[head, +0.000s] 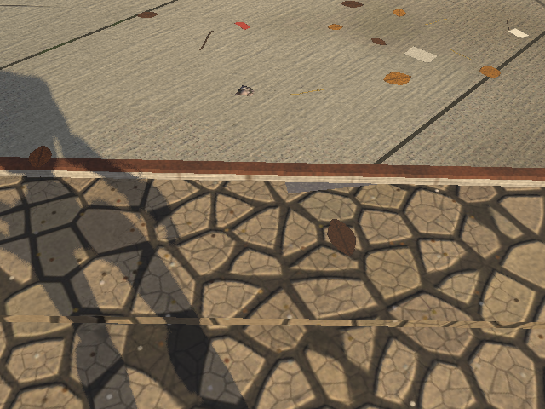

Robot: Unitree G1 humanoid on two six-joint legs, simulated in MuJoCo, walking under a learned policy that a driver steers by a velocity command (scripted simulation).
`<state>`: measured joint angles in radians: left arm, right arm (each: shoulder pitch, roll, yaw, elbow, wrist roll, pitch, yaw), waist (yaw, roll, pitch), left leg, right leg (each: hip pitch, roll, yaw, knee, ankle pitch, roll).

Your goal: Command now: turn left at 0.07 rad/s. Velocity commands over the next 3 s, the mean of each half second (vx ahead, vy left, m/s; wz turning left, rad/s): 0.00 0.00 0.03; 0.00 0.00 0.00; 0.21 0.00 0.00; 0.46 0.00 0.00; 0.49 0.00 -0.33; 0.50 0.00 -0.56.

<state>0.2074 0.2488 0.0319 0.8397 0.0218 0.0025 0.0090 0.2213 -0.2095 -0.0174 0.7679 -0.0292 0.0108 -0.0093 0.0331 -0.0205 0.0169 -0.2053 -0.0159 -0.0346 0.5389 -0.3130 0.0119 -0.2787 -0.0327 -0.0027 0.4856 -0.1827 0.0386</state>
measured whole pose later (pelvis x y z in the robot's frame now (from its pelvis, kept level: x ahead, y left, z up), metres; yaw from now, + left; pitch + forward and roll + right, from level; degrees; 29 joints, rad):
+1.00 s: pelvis +0.03 +0.01 +0.00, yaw -1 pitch -1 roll +0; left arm 0.25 0.20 0.03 1.13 0.00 0.02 0.05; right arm 0.31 -0.19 -0.01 1.06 0.00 0.00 -0.03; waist 0.01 -0.01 0.03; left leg -0.12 -0.04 -0.01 0.46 -0.31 0.03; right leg -0.23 -0.06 0.02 0.46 -0.21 0.06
